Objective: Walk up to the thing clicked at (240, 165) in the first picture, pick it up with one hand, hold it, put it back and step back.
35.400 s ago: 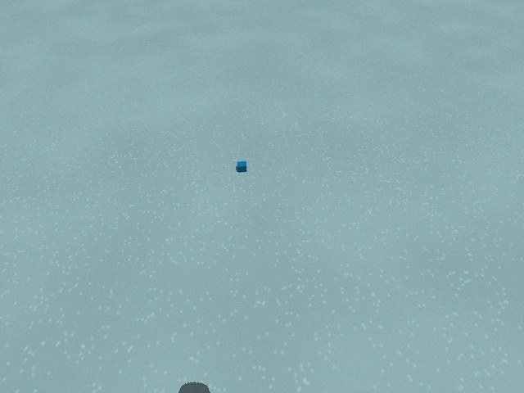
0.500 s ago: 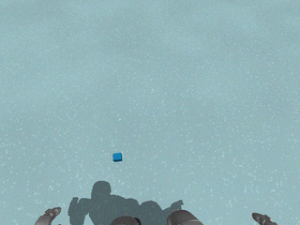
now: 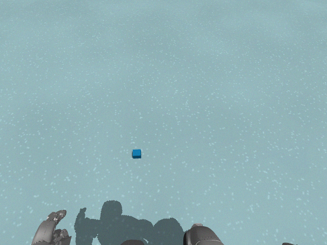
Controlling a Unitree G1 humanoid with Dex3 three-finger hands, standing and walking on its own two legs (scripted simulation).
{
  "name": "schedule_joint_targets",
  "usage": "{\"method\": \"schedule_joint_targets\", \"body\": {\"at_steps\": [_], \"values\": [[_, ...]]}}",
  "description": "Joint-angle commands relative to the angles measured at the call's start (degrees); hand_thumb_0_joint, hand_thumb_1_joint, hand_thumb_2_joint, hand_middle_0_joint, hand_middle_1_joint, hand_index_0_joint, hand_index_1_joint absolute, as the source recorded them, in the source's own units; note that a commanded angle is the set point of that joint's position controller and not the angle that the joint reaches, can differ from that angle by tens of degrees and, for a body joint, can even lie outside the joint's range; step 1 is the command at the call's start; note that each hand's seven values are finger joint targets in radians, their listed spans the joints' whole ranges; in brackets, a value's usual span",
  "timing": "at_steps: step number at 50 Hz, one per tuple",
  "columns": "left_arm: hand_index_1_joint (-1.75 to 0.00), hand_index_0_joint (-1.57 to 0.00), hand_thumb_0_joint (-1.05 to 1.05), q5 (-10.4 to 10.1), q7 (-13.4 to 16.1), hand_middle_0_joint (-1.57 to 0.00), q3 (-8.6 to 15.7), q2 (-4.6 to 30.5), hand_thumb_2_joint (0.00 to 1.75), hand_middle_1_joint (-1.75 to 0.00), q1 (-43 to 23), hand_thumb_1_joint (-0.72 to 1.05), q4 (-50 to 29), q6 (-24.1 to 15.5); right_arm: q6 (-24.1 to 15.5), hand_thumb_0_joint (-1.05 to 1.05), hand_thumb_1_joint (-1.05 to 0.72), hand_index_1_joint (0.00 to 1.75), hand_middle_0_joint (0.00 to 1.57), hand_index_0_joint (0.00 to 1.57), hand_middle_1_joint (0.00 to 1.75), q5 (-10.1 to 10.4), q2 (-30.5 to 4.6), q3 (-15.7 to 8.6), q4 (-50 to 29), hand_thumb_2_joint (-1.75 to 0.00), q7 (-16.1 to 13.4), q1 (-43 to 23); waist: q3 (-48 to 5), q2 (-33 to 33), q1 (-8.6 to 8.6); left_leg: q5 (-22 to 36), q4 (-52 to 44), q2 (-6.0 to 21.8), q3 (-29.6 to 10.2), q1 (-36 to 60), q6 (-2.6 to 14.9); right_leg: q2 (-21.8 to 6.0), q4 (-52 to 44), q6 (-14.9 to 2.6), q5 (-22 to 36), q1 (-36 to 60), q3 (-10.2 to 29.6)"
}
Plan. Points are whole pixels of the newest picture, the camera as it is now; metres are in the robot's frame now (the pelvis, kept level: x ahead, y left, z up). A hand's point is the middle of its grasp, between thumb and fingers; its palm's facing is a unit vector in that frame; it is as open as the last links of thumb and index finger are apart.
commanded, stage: step back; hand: left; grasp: from above
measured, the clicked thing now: (137, 153) +0.66 +0.19 -0.73
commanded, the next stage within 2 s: none
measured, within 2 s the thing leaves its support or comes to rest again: neither
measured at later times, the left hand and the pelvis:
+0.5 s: hand out of the picture -0.08 +0.23 -0.12, palm faces -0.05 -0.91 -0.42, open 7.4 cm; pelvis -0.16 -0.03 +0.01, yaw -4 degrees
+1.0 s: hand out of the picture -0.22 +0.22 -0.14, palm faces -0.01 -0.93 -0.37, open 7.4 cm; pelvis -0.33 -0.05 +0.01, yaw -1 degrees
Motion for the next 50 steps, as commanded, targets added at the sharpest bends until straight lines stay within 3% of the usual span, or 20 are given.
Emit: {"method": "schedule_joint_targets", "body": {"at_steps": [1,4,12,16,18,19,20,21,22,25,28,32,35,36,37,38,39,43,48,50], "values": [[-0.30,-0.20,0.00,0.57,1.46,-0.20,3.71,11.22,0.90,-0.30,-1.57,0.90,-4.61,-0.43,-2.15,0.00,-0.90,0.30,0.20,0.20,0.30,-0.75,-21.14,-5.65,-5.80,-0.90,-0.49,-0.19,-11.45,16.53,-3.74,24.77,-18.71,28.60,-31.42,-6.92,17.31,6.78,26.89,-0.70,-19.19,-1.11,8.21],[-0.30,-0.20,0.00,-0.71,0.42,-0.20,3.67,9.57,0.90,-0.30,6.11,0.90,-1.67,-0.33,-2.27,0.00,-0.90,0.30,0.20,0.20,0.30,-0.46,-14.03,-3.47,-7.17,-0.90,-0.97,-5.93,-11.95,11.60,1.75,34.40,-12.54,16.89,-11.30,1.02,9.95,9.61,32.21,-1.32,-10.27,-5.74,8.74],[-0.30,-0.20,0.00,0.40,0.00,-0.20,3.47,8.70,0.90,-0.30,5.49,0.90,-2.68,-1.16,-1.75,0.00,-0.90,0.30,0.20,0.20,0.30,0.05,-14.37,-4.41,-7.68,-0.90,-1.17,1.81,-16.63,14.39,-3.86,33.92,-8.54,18.94,-12.57,13.10,14.01,6.09,12.55,2.57,-12.48,-3.81,3.36],[-0.30,-0.20,0.00,0.55,-0.44,-0.20,3.70,8.82,0.90,-0.30,11.58,0.90,0.80,-1.60,-0.44,0.00,-0.90,0.30,0.20,0.20,0.30,0.00,-16.07,-4.68,-9.37,-0.90,-0.86,-2.98,-18.88,16.19,-1.02,25.09,-5.82,17.07,-10.41,3.92,10.48,3.85,-9.13,0.34,-4.16,9.98,-2.07],[-0.30,-0.20,0.00,1.26,-0.61,-0.20,4.11,9.59,0.90,-0.30,15.66,0.90,3.12,-2.02,0.38,0.00,-0.90,0.30,0.20,0.20,0.30,0.87,-14.99,-4.30,-9.74,-0.90,-0.66,-4.61,-18.45,13.82,1.05,14.24,-2.24,13.37,-8.33,-5.52,5.95,3.33,-18.66,-1.95,4.98,17.97,-1.53],[-0.30,-0.20,0.00,2.09,-0.69,-0.20,5.18,13.61,0.90,-0.30,14.82,0.90,2.08,-2.35,0.44,0.00,-0.90,0.30,0.20,0.20,0.30,1.43,-12.17,-3.55,-10.56,-0.90,-0.51,-4.38,-16.39,2.43,0.71,3.01,5.93,6.43,-6.58,-15.38,2.33,-4.50,-20.31,-4.54,2.56,18.73,13.46],[-0.30,-0.20,0.00,1.82,-0.91,-0.20,6.22,18.63,0.90,-0.30,10.10,0.90,-0.58,-2.23,0.32,0.00,-0.90,0.30,0.20,0.20,0.30,1.45,-9.95,-3.02,-11.41,-0.90,-1.07,-3.74,-12.96,-9.86,0.34,-12.04,17.04,-2.53,-3.13,-21.16,-0.82,-14.45,-24.58,-10.74,-1.86,11.20,24.50],[-0.30,-0.20,0.00,2.15,-0.50,-0.20,6.76,22.10,0.90,-0.30,6.57,0.90,-2.66,-2.13,0.39,0.00,-0.90,0.30,0.20,0.20,0.30,1.02,-12.80,-4.37,-10.81,-0.90,-1.92,-5.11,-10.03,-12.41,3.00,-15.79,28.50,-0.12,-7.80,-15.59,-1.68,-22.15,-27.59,-17.76,-0.40,-2.02,32.07],[-0.30,-0.20,0.00,1.67,-0.11,-0.20,6.06,19.23,0.90,-0.30,2.40,0.90,-3.30,-2.37,0.29,0.00,-0.90,0.30,0.20,0.20,0.30,1.28,-14.21,-4.74,-9.23,-0.90,-1.68,-3.53,-7.46,-10.08,0.27,-12.40,32.29,1.33,-10.05,-12.45,-1.26,-20.94,-27.89,-16.88,-0.14,-6.79,28.52],[-0.30,-0.20,0.00,1.77,0.13,-0.20,4.75,12.22,0.90,-0.30,-3.48,0.90,-4.37,-2.33,0.01,0.00,-0.90,0.30,0.20,0.20,0.30,1.61,-11.79,-3.64,-5.84,-0.90,-1.15,2.90,-9.04,-4.31,-3.75,-5.31,34.46,-3.81,-8.48,-13.80,-1.38,-8.45,-19.94,-10.28,12.69,1.02,7.12],[-0.30,-0.20,0.00,2.27,0.43,-0.20,4.29,11.28,0.90,-0.30,2.99,0.90,-4.55,-2.18,-0.67,0.00,-0.90,0.30,0.20,0.20,0.30,1.28,-11.37,-2.76,-6.82,-0.90,-1.25,1.43,-10.58,-4.57,0.51,-6.94,26.60,-2.42,-6.25,-15.75,-2.34,-8.10,-17.40,-10.57,15.96,9.79,7.63],[-0.30,-0.20,0.00,2.00,1.14,-0.20,4.25,11.18,0.90,-0.30,5.52,0.90,-4.43,-1.41,-1.53,0.00,-0.90,0.30,0.20,0.20,0.30,0.56,-10.01,-2.48,-7.16,-0.90,-1.18,2.24,-15.63,-7.64,1.95,-9.36,5.87,2.63,-2.64,-13.76,-2.10,-11.13,-12.03,-11.21,25.99,22.60,8.52],[-0.30,-0.20,0.00,0.69,0.56,-0.20,3.53,11.82,0.90,-0.30,3.21,0.90,-5.04,-0.18,-1.93,0.00,-0.90,0.30,0.20,0.20,0.30,0.09,-9.93,-3.18,-4.34,-0.90,-0.97,8.12,-17.96,-5.37,-0.52,6.93,-13.96,1.82,1.97,-2.97,-0.79,-8.38,-4.37,-8.31,24.47,19.19,5.26],[-0.30,-0.20,0.00,0.65,0.35,-0.20,2.99,10.33,0.90,-0.30,3.76,0.90,-5.51,0.27,-1.99,0.00,-0.90,0.30,0.20,0.20,0.30,-0.46,-11.52,-3.85,-4.31,-0.90,-1.01,7.90,-17.86,-2.42,-0.13,12.57,-14.55,4.31,-3.13,1.55,0.56,-6.60,-3.07,-5.94,17.67,12.04,5.14],[-0.30,-0.20,0.00,0.25,0.07,-0.20,2.61,8.52,0.90,-0.30,4.43,0.90,-6.21,0.35,-2.04,0.00,-0.90,0.30,0.20,0.20,0.30,-1.04,-15.74,-4.86,-4.93,-0.90,-1.09,7.59,-18.45,7.52,0.14,17.82,-15.73,14.99,-17.50,5.73,4.39,-1.38,3.73,-3.23,5.45,2.58,1.71],[-0.30,-0.20,0.00,-0.22,0.32,-0.20,2.75,8.83,0.90,-0.30,1.68,0.90,-6.90,0.18,-1.77,0.00,-0.90,0.30,0.20,0.20,0.30,-0.89,-21.66,-5.61,-6.28,-0.90,-0.58,3.68,-16.03,16.77,-0.78,24.43,-16.93,25.14,-28.07,1.33,12.26,6.82,13.67,-1.02,-16.74,-3.71,-1.96],[-0.30,-0.20,0.00,0.58,0.95,-0.20,3.72,10.78,0.90,-0.30,-1.55,0.90,-6.87,0.19,-1.98,0.00,-0.90,0.30,0.20,0.20,0.30,-1.04,-23.89,-6.09,-6.97,-0.90,-0.80,2.37,-14.05,18.68,-3.55,24.40,-18.38,30.13,-34.19,-7.56,18.34,5.46,23.80,-0.44,-21.45,-0.98,5.69],[-0.30,-0.20,0.00,-0.32,-0.05,-0.20,3.80,10.21,0.90,-0.30,5.20,0.90,-2.61,0.53,-2.24,0.00,-0.90,0.30,0.20,0.20,0.30,-0.91,-14.51,-3.48,-7.88,-0.90,-1.61,-3.91,-12.81,9.55,1.83,32.01,-11.59,17.55,-11.32,-3.59,11.11,8.80,32.96,-0.92,-10.61,-3.47,7.62],[-0.30,-0.20,0.00,0.53,-0.24,-0.20,2.82,8.66,0.90,-0.30,4.36,0.90,-2.50,-0.85,-1.10,0.00,-0.90,0.30,0.20,0.20,0.30,-0.75,-14.25,-3.87,-7.60,-0.90,-1.23,0.57,-14.12,14.53,-2.09,30.70,-7.90,17.32,-10.73,6.88,13.18,5.57,12.59,2.02,-13.47,-2.90,1.68],[-0.30,-0.20,0.00,0.30,-0.12,-0.20,2.60,8.53,0.90,-0.30,6.29,0.90,-1.32,-1.66,-0.44,0.00,-0.90,0.30,0.20,0.20,0.30,-0.66,-15.14,-3.96,-7.61,-0.90,-0.99,0.23,-16.99,17.35,-1.87,32.21,-5.03,17.43,-10.22,9.19,11.87,3.24,-1.75,1.19,-11.83,1.43,-0.83]]}}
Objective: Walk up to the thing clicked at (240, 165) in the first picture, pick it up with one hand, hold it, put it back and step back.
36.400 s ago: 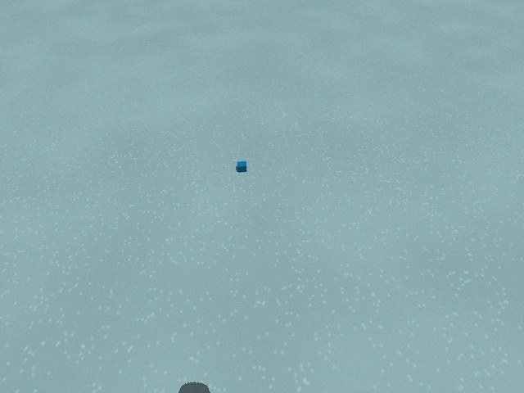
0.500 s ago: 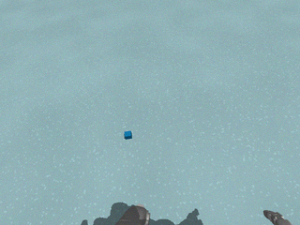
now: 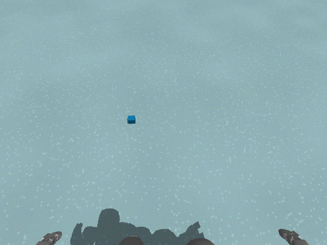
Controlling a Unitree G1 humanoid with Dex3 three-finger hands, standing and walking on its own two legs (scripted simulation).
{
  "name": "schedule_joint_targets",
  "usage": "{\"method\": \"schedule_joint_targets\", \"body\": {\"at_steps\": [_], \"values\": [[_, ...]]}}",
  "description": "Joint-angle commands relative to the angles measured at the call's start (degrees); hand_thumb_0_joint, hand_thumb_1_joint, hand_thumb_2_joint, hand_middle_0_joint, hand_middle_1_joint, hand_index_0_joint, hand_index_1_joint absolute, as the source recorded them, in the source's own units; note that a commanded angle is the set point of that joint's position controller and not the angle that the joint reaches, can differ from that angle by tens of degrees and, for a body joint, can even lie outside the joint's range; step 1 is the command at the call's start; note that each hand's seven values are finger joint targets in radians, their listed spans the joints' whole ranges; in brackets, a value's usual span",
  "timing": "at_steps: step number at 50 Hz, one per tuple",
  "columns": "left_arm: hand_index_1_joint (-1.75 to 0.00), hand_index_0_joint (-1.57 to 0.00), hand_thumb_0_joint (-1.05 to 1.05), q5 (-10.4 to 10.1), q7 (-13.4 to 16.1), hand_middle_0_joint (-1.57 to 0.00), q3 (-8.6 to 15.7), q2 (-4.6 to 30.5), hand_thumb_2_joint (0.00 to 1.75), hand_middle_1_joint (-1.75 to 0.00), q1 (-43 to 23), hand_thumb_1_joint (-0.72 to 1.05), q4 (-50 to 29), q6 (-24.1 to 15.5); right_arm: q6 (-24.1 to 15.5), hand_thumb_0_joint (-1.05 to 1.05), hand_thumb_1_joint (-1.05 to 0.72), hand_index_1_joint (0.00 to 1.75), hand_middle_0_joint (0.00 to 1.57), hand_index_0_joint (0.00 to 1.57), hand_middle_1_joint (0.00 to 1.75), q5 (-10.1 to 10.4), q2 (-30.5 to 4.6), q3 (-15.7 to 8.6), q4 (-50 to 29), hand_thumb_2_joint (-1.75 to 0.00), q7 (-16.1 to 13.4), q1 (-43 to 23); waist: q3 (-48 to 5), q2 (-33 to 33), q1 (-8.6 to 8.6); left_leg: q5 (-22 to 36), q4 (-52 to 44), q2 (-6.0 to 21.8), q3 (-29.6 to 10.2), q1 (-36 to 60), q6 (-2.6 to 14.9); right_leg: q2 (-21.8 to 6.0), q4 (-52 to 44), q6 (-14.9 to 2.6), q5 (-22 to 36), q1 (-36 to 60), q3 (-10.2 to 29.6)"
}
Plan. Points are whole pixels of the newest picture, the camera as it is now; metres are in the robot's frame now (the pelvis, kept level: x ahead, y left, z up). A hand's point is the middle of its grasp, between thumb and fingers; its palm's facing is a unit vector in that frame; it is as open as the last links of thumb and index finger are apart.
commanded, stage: step back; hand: left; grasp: from above
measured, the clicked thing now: (131, 119) +0.98 +0.26 -0.74
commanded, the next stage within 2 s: stand in 1.28 s
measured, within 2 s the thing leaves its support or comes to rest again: neither
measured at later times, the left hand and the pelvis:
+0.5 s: hand out of the picture -0.07 +0.27 -0.14, palm faces +0.08 -0.91 -0.42, open 7.4 cm; pelvis -0.12 -0.02 +0.00, yaw +3 degrees
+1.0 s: hand out of the picture -0.06 +0.26 -0.14, palm faces +0.11 -0.91 -0.40, open 7.4 cm; pelvis -0.08 -0.02 +0.00, yaw +5 degrees
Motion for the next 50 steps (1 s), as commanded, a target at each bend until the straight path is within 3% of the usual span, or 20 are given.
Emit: {"method": "schedule_joint_targets", "body": {"at_steps": [1,4,5,6,7,10,15,19,21,22,23,25,29,32,33,34,36,40,46,50], "values": [[-0.30,-0.20,0.00,0.28,0.76,-0.20,2.35,8.38,0.90,-0.30,4.18,0.90,-1.93,-3.01,0.06,0.00,-0.90,0.30,0.20,0.20,0.30,0.27,-15.50,-4.60,-3.65,-0.90,-0.54,-0.12,-14.63,15.28,-0.41,23.00,-0.87,10.39,-8.90,15.72,11.59,-3.09,-27.85,-0.57,6.15,2.91,-4.92],[-0.30,-0.20,0.00,1.70,0.96,-0.20,3.61,12.66,0.90,-0.30,7.32,0.90,1.47,-4.09,1.05,0.00,-0.90,0.30,0.20,0.20,0.30,1.46,-11.82,-3.38,-4.18,-0.90,0.01,-1.39,-15.09,4.99,0.21,2.85,8.87,2.24,-4.23,-1.54,4.99,-5.92,-36.34,-3.65,18.34,16.09,3.00],[-0.30,-0.20,0.00,2.09,0.86,-0.20,5.00,17.81,0.90,-0.30,7.58,0.90,0.53,-4.16,0.75,0.00,-0.90,0.30,0.20,0.20,0.30,1.48,-8.59,-2.26,-5.74,-0.90,-0.09,-0.39,-12.68,-10.28,0.36,-17.82,15.76,-5.63,-2.15,-15.60,1.60,-17.12,-38.33,-7.59,15.06,16.82,19.45],[-0.30,-0.20,0.00,2.52,1.13,-0.20,5.73,22.71,0.90,-0.30,2.73,0.90,-1.67,-4.06,0.97,0.00,-0.90,0.30,0.20,0.20,0.30,1.17,-11.10,-3.79,-5.95,-0.90,-1.07,-3.79,-10.08,-13.29,3.97,-23.48,26.99,-5.64,-8.63,-9.51,-0.50,-28.49,-42.21,-18.28,14.44,0.67,29.20],[-0.30,-0.20,0.00,1.84,1.50,-0.20,5.34,20.86,0.90,-0.30,-0.77,0.90,-2.54,-4.22,0.79,0.00,-0.90,0.30,0.20,0.20,0.30,1.63,-13.78,-5.11,-4.79,-0.90,-0.96,-3.52,-6.01,-10.31,1.81,-21.38,31.49,-2.90,-10.98,-4.27,-0.46,-28.73,-43.15,-18.63,13.67,-8.59,28.01],[-0.30,-0.20,0.00,1.91,1.52,-0.20,3.51,13.66,0.90,-0.30,-4.86,0.90,-1.96,-4.84,0.58,0.00,-0.90,0.30,0.20,0.20,0.30,1.98,-11.26,-3.71,-1.19,-0.90,-0.26,0.75,-5.84,-3.74,-2.01,-13.41,33.96,-8.18,-8.23,-6.55,-0.27,-15.91,-34.67,-12.13,25.07,-0.19,6.44],[-0.30,-0.20,0.00,2.80,1.00,-0.20,4.01,14.22,0.90,-0.30,3.86,0.90,0.25,-5.36,-1.10,0.00,-0.90,0.30,0.20,0.20,0.30,0.52,-10.73,-3.41,-1.10,-0.90,0.75,-1.94,-7.83,-8.77,4.09,-17.03,11.17,-4.64,-2.75,-8.63,-1.56,-14.52,-36.27,-11.40,0.57,13.46,8.96],[-0.30,-0.20,0.00,1.42,0.25,-0.20,2.62,13.13,0.90,-0.30,1.88,0.90,0.05,-4.40,-3.11,0.00,-0.90,0.30,0.20,0.20,0.30,-0.14,-9.96,-4.25,2.97,-0.90,1.00,4.96,-10.77,-7.44,-0.07,-8.38,-18.62,-3.87,-0.58,12.77,0.87,-14.71,-28.22,-8.75,8.82,6.15,5.32],[-0.30,-0.20,0.00,0.08,0.18,-0.20,0.53,5.62,0.90,-0.30,4.63,0.90,0.07,-4.51,-3.69,0.00,-0.90,0.30,0.20,0.20,0.30,-1.18,-15.63,-5.82,2.88,-0.90,0.75,4.26,-10.71,12.24,0.83,-15.71,-21.02,12.29,-28.74,24.11,7.00,-3.10,-10.51,-2.02,0.81,-15.25,-6.35],[-0.30,-0.20,0.00,0.73,0.75,-0.20,2.32,11.91,0.90,-0.30,-1.95,0.90,0.69,-4.69,-3.47,0.00,-0.90,0.30,0.20,0.20,0.30,-0.55,-20.37,-6.27,2.78,-0.90,1.04,3.94,-5.49,10.27,-2.59,-31.40,-23.09,17.75,-33.77,7.81,14.01,-6.88,-9.04,-1.80,-3.17,-10.51,-3.41],[-0.30,-0.20,0.00,0.64,0.25,-0.20,2.75,14.08,0.90,-0.30,-2.16,0.90,1.46,-5.13,-3.58,0.00,-0.90,0.30,0.20,0.20,0.30,-0.07,-19.12,-6.04,2.35,-0.90,1.19,-0.63,-1.37,8.71,-0.56,-34.17,-23.95,17.92,-31.10,-0.87,14.48,-7.54,-7.03,-2.30,-1.51,-4.29,-3.09],[-0.30,-0.20,0.00,0.04,-0.71,-0.20,2.52,11.59,0.90,-0.30,0.98,0.90,2.87,-5.51,-3.88,0.00,-0.90,0.30,0.20,0.20,0.30,-0.68,-13.65,-4.21,2.10,-0.90,1.41,-2.26,-0.27,8.61,1.12,-24.04,-21.40,9.80,-17.76,1.72,10.30,-6.66,-12.05,-2.45,3.35,-3.10,-3.89],[-0.30,-0.20,0.00,0.47,-1.06,-0.20,2.53,10.23,0.90,-0.30,1.09,0.90,4.35,-6.33,-3.56,0.00,-0.90,0.30,0.20,0.20,0.30,-0.14,-14.55,-5.04,3.43,-0.90,2.01,1.84,-3.26,11.14,-1.37,-20.23,-18.47,7.97,-15.07,4.66,9.14,-3.58,-22.02,-1.79,5.01,1.97,-9.13],[-0.30,-0.20,0.00,1.10,-0.14,-0.20,2.56,9.29,0.90,-0.30,6.76,0.90,7.25,-7.25,-2.05,0.00,-0.90,0.30,0.20,0.20,0.30,0.68,-11.40,-3.93,2.42,-0.90,2.20,-0.88,-6.63,8.65,2.60,-19.62,-8.04,3.92,-7.88,-1.96,5.82,-1.27,-33.82,-2.75,12.41,16.18,-10.82],[-0.30,-0.20,0.00,1.57,0.32,-0.20,3.15,10.71,0.90,-0.30,9.35,0.90,7.98,-7.56,-1.87,0.00,-0.90,0.30,0.20,0.20,0.30,0.81,-9.43,-3.39,1.98,-0.90,1.98,-0.25,-8.18,4.16,3.69,-17.90,-0.59,1.91,-5.92,-6.90,4.35,-4.14,-35.91,-3.58,10.70,22.50,-5.25],[-0.30,-0.20,0.00,2.36,0.85,-0.20,4.21,15.09,0.90,-0.30,11.61,0.90,7.92,-8.08,-2.08,0.00,-0.90,0.30,0.20,0.20,0.30,1.28,-5.70,-2.33,0.61,-0.90,1.83,-0.26,-9.14,-7.87,4.86,-18.71,13.57,-6.16,-2.78,-15.65,1.30,-17.54,-44.80,-7.80,-1.07,24.30,18.03],[-0.30,-0.20,0.00,1.96,0.67,-0.20,4.92,18.88,0.90,-0.30,4.32,0.90,5.15,-8.13,-2.00,0.00,-0.90,0.30,0.20,0.20,0.30,0.47,-11.86,-4.12,2.38,-0.90,0.98,1.71,-2.53,-3.64,2.63,-20.17,21.62,-2.22,-7.68,-12.52,0.98,-28.67,-49.13,-15.97,-12.70,9.64,28.97],[-0.30,-0.20,0.00,0.91,0.83,-0.20,3.24,13.81,0.90,-0.30,2.58,0.90,5.12,-9.28,-2.64,0.00,-0.90,0.30,0.20,0.20,0.30,0.71,-10.08,-3.85,5.04,-0.90,1.57,4.65,-4.14,-2.55,0.44,-11.43,18.62,-1.09,-7.74,-7.77,0.09,-19.01,-43.83,-11.04,13.02,10.10,9.24],[-0.30,-0.20,0.00,0.68,0.73,-0.20,2.29,12.99,0.90,-0.30,0.29,0.90,4.37,-8.24,-2.62,0.00,-0.90,0.30,0.20,0.20,0.30,0.68,-8.50,-3.34,5.52,-0.90,1.81,3.08,-7.51,-7.56,0.73,-7.63,3.18,-1.37,1.73,2.05,-0.71,-16.62,-35.50,-9.97,35.04,8.81,-1.26],[-0.30,-0.20,0.00,-0.28,0.79,-0.20,0.98,10.72,0.90,-0.30,1.36,0.90,4.06,-6.52,-3.49,0.00,-0.90,0.30,0.20,0.20,0.30,0.65,-9.75,-3.67,6.91,-0.90,0.65,4.77,-12.18,-2.47,-0.80,13.69,-8.13,-0.22,0.09,12.98,1.91,-12.33,-21.73,-4.95,40.50,7.28,-4.83]]}}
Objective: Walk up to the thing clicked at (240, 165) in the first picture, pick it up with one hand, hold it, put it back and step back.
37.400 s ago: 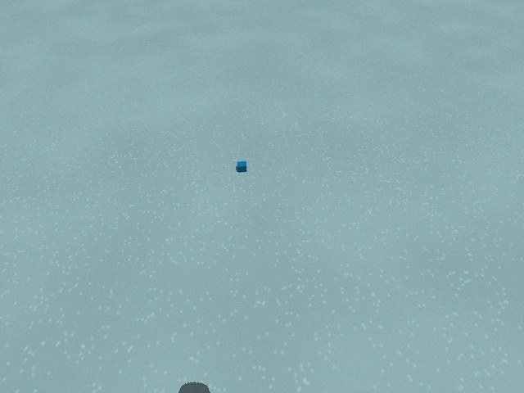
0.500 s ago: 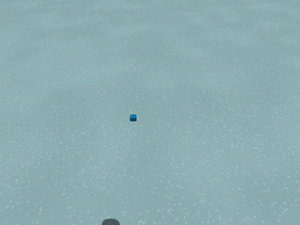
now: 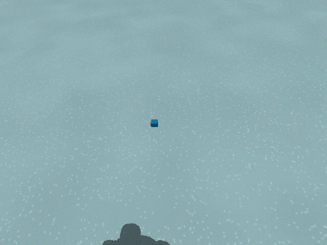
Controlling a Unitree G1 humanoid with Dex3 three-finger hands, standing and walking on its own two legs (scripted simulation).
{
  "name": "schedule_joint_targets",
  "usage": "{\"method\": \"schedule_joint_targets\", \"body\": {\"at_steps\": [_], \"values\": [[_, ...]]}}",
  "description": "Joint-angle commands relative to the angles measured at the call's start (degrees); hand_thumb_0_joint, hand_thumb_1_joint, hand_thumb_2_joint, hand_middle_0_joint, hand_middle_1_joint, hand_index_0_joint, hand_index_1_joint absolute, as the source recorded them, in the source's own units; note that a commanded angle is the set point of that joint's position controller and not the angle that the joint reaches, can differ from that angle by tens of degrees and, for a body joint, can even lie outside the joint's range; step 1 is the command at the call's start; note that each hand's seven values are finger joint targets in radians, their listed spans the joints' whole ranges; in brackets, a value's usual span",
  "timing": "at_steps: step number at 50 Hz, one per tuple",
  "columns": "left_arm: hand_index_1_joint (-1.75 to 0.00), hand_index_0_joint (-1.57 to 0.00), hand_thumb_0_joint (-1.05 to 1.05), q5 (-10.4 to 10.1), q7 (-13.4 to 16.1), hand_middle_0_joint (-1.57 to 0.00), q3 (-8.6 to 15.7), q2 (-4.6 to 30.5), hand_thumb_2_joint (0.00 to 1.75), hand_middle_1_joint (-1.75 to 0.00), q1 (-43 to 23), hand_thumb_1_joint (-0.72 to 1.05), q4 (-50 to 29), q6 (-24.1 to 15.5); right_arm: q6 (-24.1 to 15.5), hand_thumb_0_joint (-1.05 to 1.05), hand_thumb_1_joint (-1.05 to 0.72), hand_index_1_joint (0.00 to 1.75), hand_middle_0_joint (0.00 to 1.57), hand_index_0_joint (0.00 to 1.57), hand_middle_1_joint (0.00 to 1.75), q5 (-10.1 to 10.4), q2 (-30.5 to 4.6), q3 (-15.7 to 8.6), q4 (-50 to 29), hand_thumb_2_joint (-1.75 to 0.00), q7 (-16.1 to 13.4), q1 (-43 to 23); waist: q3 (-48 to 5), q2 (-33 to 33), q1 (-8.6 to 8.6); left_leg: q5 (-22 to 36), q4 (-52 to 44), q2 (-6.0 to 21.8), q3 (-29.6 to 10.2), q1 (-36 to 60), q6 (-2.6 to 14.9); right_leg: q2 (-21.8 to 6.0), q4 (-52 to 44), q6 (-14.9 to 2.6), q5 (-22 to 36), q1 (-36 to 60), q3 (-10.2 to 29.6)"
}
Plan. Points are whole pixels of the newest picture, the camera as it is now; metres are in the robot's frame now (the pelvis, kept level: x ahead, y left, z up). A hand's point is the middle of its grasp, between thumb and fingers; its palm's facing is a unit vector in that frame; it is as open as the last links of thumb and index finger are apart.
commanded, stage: step back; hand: left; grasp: from above
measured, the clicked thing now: (154, 123) +1.09 +0.17 -0.74
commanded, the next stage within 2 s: stand in 0.28 s
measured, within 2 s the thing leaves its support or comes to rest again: neither
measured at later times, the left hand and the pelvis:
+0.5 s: hand out of the picture +0.10 +0.26 -0.14, palm faces -0.05 -0.94 -0.35, open 7.4 cm; pelvis +0.02 +0.01 +0.01, yaw -2 degrees
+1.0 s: hand out of the picture +0.10 +0.26 -0.14, palm faces -0.07 -0.94 -0.34, open 7.4 cm; pelvis +0.01 +0.01 +0.02, yaw -2 degrees
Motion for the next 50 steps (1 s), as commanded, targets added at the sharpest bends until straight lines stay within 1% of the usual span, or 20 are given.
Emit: {"method": "schedule_joint_targets", "body": {"at_steps": [1,2,3,4,5,6,8,9,10,12,13,14,15,16,19,21,27,39,44,50], "values": [[-0.30,-0.20,0.00,-1.04,0.95,-0.20,1.86,10.60,0.90,-0.30,-1.80,0.90,-5.60,0.06,-2.27,0.00,-0.90,0.30,0.20,0.20,0.30,-0.43,-11.20,-2.85,-2.41,-0.90,-1.53,1.69,-11.03,0.98,-1.46,22.06,-8.42,7.97,-8.56,12.38,4.65,-3.13,6.29,-1.89,22.70,-3.72,4.83],[-0.30,-0.20,0.00,-1.77,0.97,-0.20,1.42,9.39,0.90,-0.30,-1.41,0.90,-5.04,0.87,-2.36,0.00,-0.90,0.30,0.20,0.20,0.30,-0.26,-13.32,-2.80,-3.61,-0.90,-1.63,-1.99,-11.22,4.16,-0.30,17.57,-11.26,14.08,-16.42,9.10,9.49,1.70,8.09,-0.60,6.25,-4.55,2.98],[-0.30,-0.20,0.00,-1.72,1.29,-0.20,2.09,11.14,0.90,-0.30,-1.91,0.90,-3.38,1.57,-2.11,0.00,-0.90,0.30,0.20,0.20,0.30,0.27,-15.15,-2.87,-3.70,-0.90,-1.49,-4.20,-9.48,7.13,-0.81,12.64,-12.70,17.35,-18.48,1.99,13.37,1.80,9.22,-0.96,-9.02,-0.52,3.67],[-0.30,-0.20,0.00,-1.46,1.20,-0.20,1.86,11.61,0.90,-0.30,-2.68,0.90,-2.79,1.69,-1.86,0.00,-0.90,0.30,0.20,0.20,0.30,-0.11,-14.43,-2.85,-3.08,-0.90,-1.44,-5.52,-7.50,6.68,-0.67,7.86,-13.74,16.33,-17.42,0.07,13.05,1.21,8.76,-1.38,-10.50,0.09,4.68],[-0.30,-0.20,0.00,-1.28,0.92,-0.20,1.84,11.26,0.90,-0.30,-1.97,0.90,-2.13,1.75,-1.64,0.00,-0.90,0.30,0.20,0.20,0.30,-0.29,-13.67,-2.42,-3.13,-0.90,-1.45,-6.37,-6.74,7.29,-0.14,2.79,-14.25,14.55,-14.24,-0.63,11.66,1.09,7.45,-1.70,-10.24,-0.04,4.96],[-0.30,-0.20,0.00,-1.06,0.75,-0.20,1.84,11.05,0.90,-0.30,-1.15,0.90,-1.59,1.53,-1.51,0.00,-0.90,0.30,0.20,0.20,0.30,-0.41,-12.80,-2.09,-3.51,-0.90,-1.48,-7.56,-6.39,7.67,0.23,2.78,-13.06,12.46,-11.74,1.16,9.58,0.91,3.80,-1.95,-7.62,-1.02,4.20],[-0.30,-0.20,0.00,-0.90,0.88,-0.20,1.86,11.11,0.90,-0.30,1.82,0.90,0.22,0.81,-1.33,0.00,-0.90,0.30,0.20,0.20,0.30,0.07,-11.87,-1.74,-3.25,-0.90,-1.40,-9.94,-7.22,7.61,1.46,7.20,-8.74,10.18,-8.55,1.53,6.32,0.39,-5.95,-1.52,3.81,2.32,3.92],[-0.30,-0.20,0.00,-0.50,1.13,-0.20,2.26,12.00,0.90,-0.30,1.35,0.90,0.80,0.46,-1.22,0.00,-0.90,0.30,0.20,0.20,0.30,0.48,-10.68,-1.37,-2.97,-0.90,-1.34,-10.26,-8.04,5.58,1.31,10.60,-5.85,8.89,-7.18,0.06,4.67,-0.81,-7.77,-1.73,9.62,5.75,6.18],[-0.30,-0.20,0.00,-0.21,1.36,-0.20,2.56,13.13,0.90,-0.30,0.57,0.90,0.79,0.15,-1.24,0.00,-0.90,0.30,0.20,0.20,0.30,0.77,-9.50,-0.94,-2.98,-0.90,-1.36,-10.24,-9.43,2.19,0.80,13.26,-2.82,6.99,-4.74,0.33,3.67,-2.68,-8.24,-2.62,15.23,6.79,9.40],[-0.30,-0.20,0.00,-0.11,1.20,-0.20,2.85,15.53,0.90,-0.30,-4.79,0.90,-0.33,-0.16,-1.08,0.00,-0.90,0.30,0.20,0.20,0.30,1.03,-7.76,-0.66,-1.65,-0.90,-1.24,-7.27,-9.52,-2.04,-2.15,7.03,-3.80,4.27,-2.52,3.90,1.87,-7.26,-9.46,-5.21,13.62,1.27,15.13],[-0.30,-0.20,0.00,-0.28,1.00,-0.20,2.28,14.75,0.90,-0.30,-6.60,0.90,-0.71,-0.15,-1.12,0.00,-0.90,0.30,0.20,0.20,0.30,0.89,-7.95,-0.70,-0.69,-0.90,-1.16,-7.36,-8.77,-2.05,-2.50,6.16,-5.81,5.04,-2.98,7.81,2.02,-6.86,-9.97,-4.53,11.43,-2.49,14.50],[-0.30,-0.20,0.00,-0.79,0.38,-0.20,0.56,11.79,0.90,-0.30,-7.11,0.90,1.18,-0.09,-1.78,0.00,-0.90,0.30,0.20,0.20,0.30,1.17,-9.02,-0.12,0.27,-0.90,-0.75,-7.14,-8.37,-0.35,-2.91,8.53,-9.08,5.79,-5.04,10.38,2.68,-4.71,-11.53,-2.45,9.76,-2.31,11.36],[-0.30,-0.20,0.00,-0.88,0.28,-0.20,0.26,10.73,0.90,-0.30,-7.26,0.90,1.20,0.00,-2.35,0.00,-0.90,0.30,0.20,0.20,0.30,0.85,-9.89,-0.37,0.66,-0.90,-0.62,-8.60,-9.42,0.19,-1.80,12.68,-9.80,7.58,-6.36,10.39,2.97,-2.77,-10.46,-1.45,11.87,0.68,8.51],[-0.30,-0.20,0.00,-0.93,0.33,-0.20,0.08,10.55,0.90,-0.30,-6.66,0.90,1.59,-0.09,-2.54,0.00,-0.90,0.30,0.20,0.20,0.30,0.72,-10.13,-0.42,0.78,-0.90,-0.52,-9.95,-10.10,-0.11,-1.02,16.00,-9.02,7.54,-5.97,9.97,3.09,-3.17,-11.15,-1.12,14.33,2.45,8.31],[-0.30,-0.20,0.00,-1.09,0.32,-0.20,-0.09,11.87,0.90,-0.30,-7.91,0.90,3.23,-0.34,-2.35,0.00,-0.90,0.30,0.20,0.20,0.30,1.12,-8.17,0.38,1.91,-0.90,-0.48,-9.20,-8.27,-2.88,-2.28,17.52,-9.98,6.15,-3.76,11.56,1.95,-4.41,-13.71,-1.19,18.87,2.66,9.57],[-0.30,-0.20,0.00,-0.90,0.29,-0.20,-0.38,11.82,0.90,-0.30,-8.49,0.90,3.73,-0.30,-2.14,0.00,-0.90,0.30,0.20,0.20,0.30,1.31,-8.26,0.34,2.54,-0.90,-0.37,-10.46,-7.21,-4.12,-2.20,13.47,-11.21,5.65,-3.37,12.47,1.40,-4.78,-16.72,-1.14,16.23,1.85,9.76],[-0.30,-0.20,0.00,-0.92,0.43,-0.20,-0.42,11.67,0.90,-0.30,-9.14,0.90,5.00,-0.49,-2.35,0.00,-0.90,0.30,0.20,0.20,0.30,1.17,-8.38,0.52,4.08,-0.90,-0.40,-10.90,-9.14,-3.38,-1.72,18.22,-13.06,6.08,-2.62,14.40,0.91,-5.19,-17.97,-0.67,21.67,5.98,8.88],[-0.30,-0.20,0.00,-0.65,0.17,-0.20,-0.31,11.70,0.90,-0.30,-10.19,0.90,6.15,0.02,-2.21,0.00,-0.90,0.30,0.20,0.20,0.30,0.95,-8.85,0.75,5.90,-0.90,-0.35,-10.52,-5.54,-1.14,-1.70,6.96,-17.88,5.98,-3.07,11.34,0.01,-4.88,-21.85,-0.68,8.98,4.56,8.99],[-0.30,-0.20,0.00,-0.65,-0.02,-0.20,-0.37,11.39,0.90,-0.30,-10.30,0.90,6.17,0.19,-2.34,0.00,-0.90,0.30,0.20,0.20,0.30,0.89,-9.22,0.81,6.35,-0.90,-0.38,-9.20,-6.69,-0.68,-2.03,6.76,-18.47,6.34,-3.36,10.77,0.17,-4.78,-21.48,-0.71,9.80,5.59,8.68],[-0.30,-0.20,0.00,-0.73,0.03,-0.20,-0.55,11.46,0.90,-0.30,-9.71,0.90,6.14,0.08,-2.45,0.00,-0.90,0.30,0.20,0.20,0.30,0.89,-9.17,0.94,6.52,-0.90,-0.54,-8.67,-7.56,-2.22,-2.03,11.80,-17.48,6.39,-3.01,12.45,0.21,-4.99,-21.13,-0.60,12.94,5.39,8.61]]}}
